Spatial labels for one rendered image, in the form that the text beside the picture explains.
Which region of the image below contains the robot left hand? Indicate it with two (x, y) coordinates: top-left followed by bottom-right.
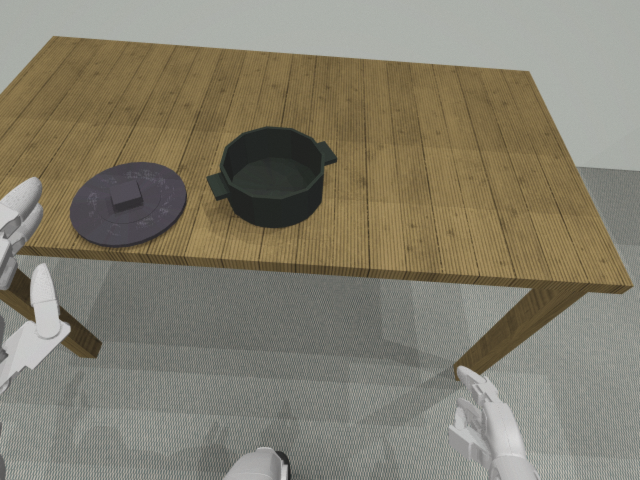
(0, 177), (71, 394)

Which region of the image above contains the left robot shin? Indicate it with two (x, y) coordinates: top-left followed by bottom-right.
(255, 447), (281, 460)

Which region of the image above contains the robot right forearm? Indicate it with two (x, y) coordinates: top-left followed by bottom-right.
(489, 456), (541, 480)

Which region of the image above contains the left robot thigh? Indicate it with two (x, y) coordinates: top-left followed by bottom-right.
(223, 452), (288, 480)

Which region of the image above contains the robot right hand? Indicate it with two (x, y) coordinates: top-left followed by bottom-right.
(449, 366), (527, 472)

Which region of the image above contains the knob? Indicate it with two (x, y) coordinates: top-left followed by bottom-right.
(109, 180), (144, 210)

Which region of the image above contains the lid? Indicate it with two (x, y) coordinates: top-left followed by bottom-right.
(70, 162), (187, 248)

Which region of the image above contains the table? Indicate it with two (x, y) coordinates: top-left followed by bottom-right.
(0, 36), (634, 381)

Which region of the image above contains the pot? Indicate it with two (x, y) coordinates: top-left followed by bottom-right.
(206, 126), (337, 228)

